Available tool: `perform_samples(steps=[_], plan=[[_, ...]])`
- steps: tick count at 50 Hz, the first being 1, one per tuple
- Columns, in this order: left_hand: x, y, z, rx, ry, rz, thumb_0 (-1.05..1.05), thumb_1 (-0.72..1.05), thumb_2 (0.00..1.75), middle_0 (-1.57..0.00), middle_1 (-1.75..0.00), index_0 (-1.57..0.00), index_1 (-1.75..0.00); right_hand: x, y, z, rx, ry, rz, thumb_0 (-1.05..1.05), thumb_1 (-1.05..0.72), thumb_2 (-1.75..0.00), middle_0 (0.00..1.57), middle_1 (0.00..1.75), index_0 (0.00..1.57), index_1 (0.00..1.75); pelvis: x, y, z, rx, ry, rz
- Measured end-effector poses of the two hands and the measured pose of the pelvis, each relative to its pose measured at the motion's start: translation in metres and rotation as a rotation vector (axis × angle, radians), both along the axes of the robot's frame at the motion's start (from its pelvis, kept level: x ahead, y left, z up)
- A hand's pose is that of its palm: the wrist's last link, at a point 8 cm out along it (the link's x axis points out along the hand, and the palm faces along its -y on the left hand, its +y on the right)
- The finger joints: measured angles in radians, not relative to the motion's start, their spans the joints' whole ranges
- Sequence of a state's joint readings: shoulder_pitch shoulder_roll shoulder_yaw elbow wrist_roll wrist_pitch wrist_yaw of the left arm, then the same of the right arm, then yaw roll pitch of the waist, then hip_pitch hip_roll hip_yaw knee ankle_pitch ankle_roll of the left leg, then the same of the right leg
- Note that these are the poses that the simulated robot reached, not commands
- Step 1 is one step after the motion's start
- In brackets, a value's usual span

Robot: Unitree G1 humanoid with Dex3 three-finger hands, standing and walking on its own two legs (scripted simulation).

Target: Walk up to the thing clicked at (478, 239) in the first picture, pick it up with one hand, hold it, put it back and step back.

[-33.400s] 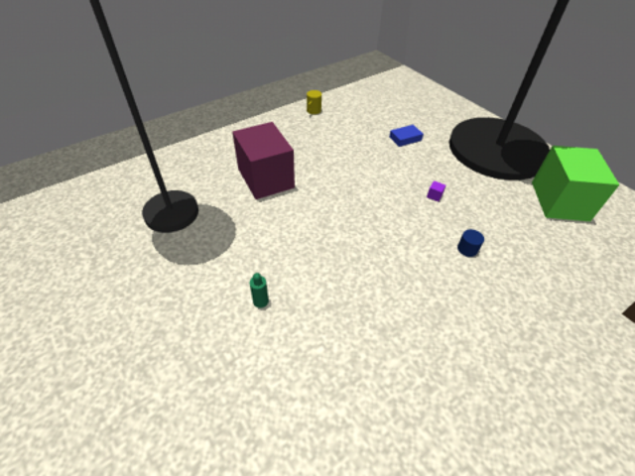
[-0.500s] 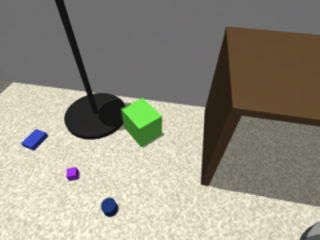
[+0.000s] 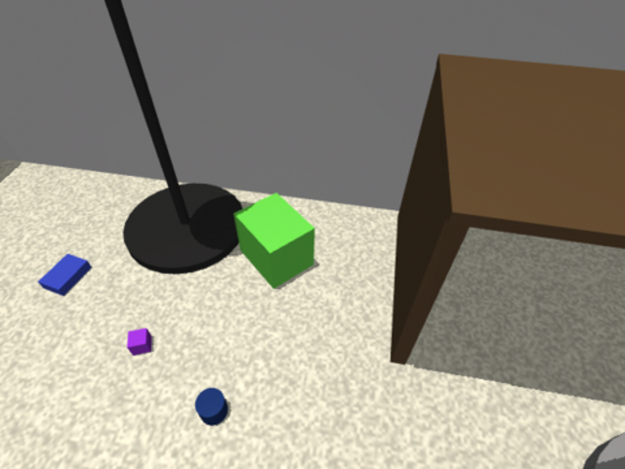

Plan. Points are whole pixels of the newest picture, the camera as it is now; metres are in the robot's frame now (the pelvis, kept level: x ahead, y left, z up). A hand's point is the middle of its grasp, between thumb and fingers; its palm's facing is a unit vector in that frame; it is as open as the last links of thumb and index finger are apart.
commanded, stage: stand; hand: left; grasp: from above
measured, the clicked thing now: (212, 406) +0.45 +0.29 -0.74
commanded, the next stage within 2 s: step back in 0.44 s
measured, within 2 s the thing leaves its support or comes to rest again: neither
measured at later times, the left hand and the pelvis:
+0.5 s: hand out of the picture +0.08 +0.25 -0.16, palm faces +0.01 -0.94 -0.35, open 7.4 cm; pelvis +0.00 +0.00 +0.00, yaw +0 degrees
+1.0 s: hand out of the picture +0.05 +0.29 -0.18, palm faces -0.08 -0.93 -0.36, open 7.4 cm; pelvis -0.08 +0.04 -0.02, yaw -3 degrees
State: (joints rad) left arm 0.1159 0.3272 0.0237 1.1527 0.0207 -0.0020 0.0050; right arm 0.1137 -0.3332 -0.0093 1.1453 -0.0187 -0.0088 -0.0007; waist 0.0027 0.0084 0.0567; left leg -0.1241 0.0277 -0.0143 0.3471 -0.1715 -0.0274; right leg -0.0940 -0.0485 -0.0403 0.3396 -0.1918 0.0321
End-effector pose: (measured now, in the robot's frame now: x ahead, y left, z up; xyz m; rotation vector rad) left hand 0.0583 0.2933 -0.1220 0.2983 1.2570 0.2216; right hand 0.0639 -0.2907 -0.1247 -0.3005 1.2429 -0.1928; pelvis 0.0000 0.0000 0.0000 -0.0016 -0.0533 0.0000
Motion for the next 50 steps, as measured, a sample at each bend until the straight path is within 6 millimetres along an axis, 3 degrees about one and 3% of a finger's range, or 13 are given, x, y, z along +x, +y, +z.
perform_samples(steps=[10, 22, 29, 33, 37, 41, 45, 50], plan=[[-0.004, -0.001, -0.001, 0.001, 0.020, 0.002, 0.01, 0.90, 0.89, -0.21, -0.30, -0.20, -0.30, -0.004, -0.002, -0.002, 0.003, 0.027, -0.002, 0.01, -0.90, -0.90, 0.20, 0.30, 0.20, 0.30, 0.003, -0.002, 0.000, 0.000, 0.006, 0.000], [0.008, -0.002, 0.002, 0.004, -0.007, -0.008, 0.01, 0.90, 0.89, -0.21, -0.30, -0.20, -0.30, 0.004, -0.004, 0.000, 0.001, 0.005, 0.005, 0.01, -0.90, -0.90, 0.20, 0.30, 0.20, 0.30, 0.005, -0.003, 0.000, 0.001, 0.006, 0.000], [0.011, 0.012, -0.003, 0.028, -0.030, -0.002, 0.01, 0.90, 0.89, -0.21, -0.30, -0.20, -0.30, 0.006, -0.013, -0.004, -0.020, -0.004, -0.002, 0.01, -0.90, -0.90, 0.20, 0.30, 0.20, 0.30, -0.017, 0.002, -0.009, -0.015, 0.022, 0.009], [0.013, 0.029, -0.010, 0.040, -0.037, -0.030, 0.01, 0.90, 0.89, -0.21, -0.30, -0.21, -0.30, -0.005, -0.014, -0.005, -0.056, 0.009, -0.004, 0.01, -0.90, -0.90, 0.20, 0.30, 0.20, 0.30, -0.029, 0.015, -0.017, -0.013, 0.027, 0.008], [0.024, 0.049, -0.023, 0.040, -0.076, -0.046, 0.01, 0.90, 0.89, -0.21, -0.30, -0.21, -0.30, -0.029, -0.005, -0.005, -0.096, 0.032, -0.012, 0.00, -0.91, -0.90, 0.20, 0.30, 0.20, 0.30, -0.039, 0.032, -0.028, -0.017, 0.038, 0.013], [0.028, 0.054, -0.024, 0.040, -0.103, -0.051, 0.01, 0.91, 0.89, -0.21, -0.30, -0.20, -0.30, -0.057, 0.010, 0.003, -0.104, 0.079, -0.004, 0.01, -0.91, -0.90, 0.20, 0.30, 0.20, 0.30, -0.052, 0.036, -0.022, -0.027, 0.038, 0.014], [0.015, 0.050, -0.022, 0.022, -0.091, -0.072, 0.01, 0.91, 0.89, -0.20, -0.30, -0.20, -0.30, -0.071, 0.017, 0.008, -0.108, 0.076, -0.008, 0.01, -0.90, -0.90, 0.20, 0.30, 0.20, 0.30, -0.063, 0.039, -0.017, -0.026, 0.048, -0.008], [-0.016, 0.044, -0.024, 0.023, -0.036, -0.104, 0.01, 0.91, 0.89, -0.21, -0.30, -0.20, -0.30, -0.074, 0.021, 0.004, -0.091, -0.012, -0.027, 0.01, -0.90, -0.90, 0.20, 0.30, 0.21, 0.30, -0.080, 0.039, -0.019, -0.013, 0.040, -0.046]])
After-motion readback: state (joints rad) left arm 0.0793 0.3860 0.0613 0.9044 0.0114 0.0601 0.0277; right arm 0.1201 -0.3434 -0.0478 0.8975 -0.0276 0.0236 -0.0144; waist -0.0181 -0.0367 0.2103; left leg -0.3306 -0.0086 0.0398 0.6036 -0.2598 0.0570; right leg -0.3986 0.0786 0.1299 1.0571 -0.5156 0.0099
